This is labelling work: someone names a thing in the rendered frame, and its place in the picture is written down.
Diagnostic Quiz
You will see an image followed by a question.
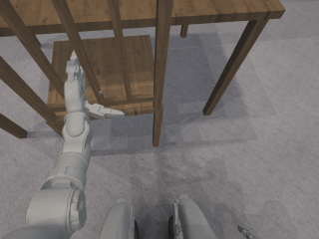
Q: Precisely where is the robot left hand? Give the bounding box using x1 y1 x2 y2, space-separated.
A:
64 51 125 120

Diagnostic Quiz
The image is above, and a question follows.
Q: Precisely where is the chair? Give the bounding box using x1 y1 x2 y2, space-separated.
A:
0 0 173 147

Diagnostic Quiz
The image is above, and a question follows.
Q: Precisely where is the robot left thigh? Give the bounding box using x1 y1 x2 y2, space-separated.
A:
99 202 135 239

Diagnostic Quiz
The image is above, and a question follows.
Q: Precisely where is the table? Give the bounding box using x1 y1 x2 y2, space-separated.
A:
0 0 286 139

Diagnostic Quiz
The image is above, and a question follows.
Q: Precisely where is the robot right hand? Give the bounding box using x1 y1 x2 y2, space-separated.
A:
237 224 264 239

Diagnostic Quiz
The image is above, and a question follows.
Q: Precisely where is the robot left upper arm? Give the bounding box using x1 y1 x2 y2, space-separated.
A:
1 186 87 239

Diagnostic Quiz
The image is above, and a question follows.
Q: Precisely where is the left robot shin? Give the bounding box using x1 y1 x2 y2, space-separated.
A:
116 198 135 239

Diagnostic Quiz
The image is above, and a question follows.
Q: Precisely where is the left robot forearm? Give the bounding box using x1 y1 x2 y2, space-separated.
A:
25 112 94 227

